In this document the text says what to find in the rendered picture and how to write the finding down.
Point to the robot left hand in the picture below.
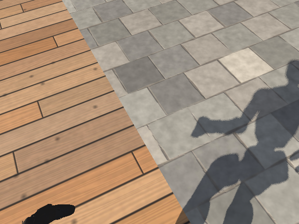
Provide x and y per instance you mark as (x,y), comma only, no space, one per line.
(49,212)

